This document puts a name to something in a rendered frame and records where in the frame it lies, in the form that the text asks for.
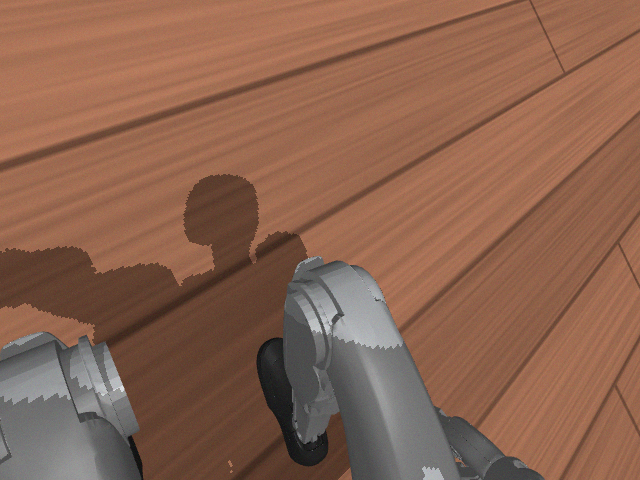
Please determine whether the right robot foot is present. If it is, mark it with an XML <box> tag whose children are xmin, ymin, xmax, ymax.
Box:
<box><xmin>257</xmin><ymin>338</ymin><xmax>328</xmax><ymax>466</ymax></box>

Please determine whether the right robot arm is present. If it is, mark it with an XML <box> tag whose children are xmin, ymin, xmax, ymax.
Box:
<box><xmin>484</xmin><ymin>456</ymin><xmax>545</xmax><ymax>480</ymax></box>

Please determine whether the right robot hand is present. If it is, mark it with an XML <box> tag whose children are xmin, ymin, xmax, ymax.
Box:
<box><xmin>434</xmin><ymin>406</ymin><xmax>506</xmax><ymax>480</ymax></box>

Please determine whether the left robot foot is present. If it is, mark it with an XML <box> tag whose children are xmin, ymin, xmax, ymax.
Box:
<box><xmin>127</xmin><ymin>435</ymin><xmax>143</xmax><ymax>480</ymax></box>

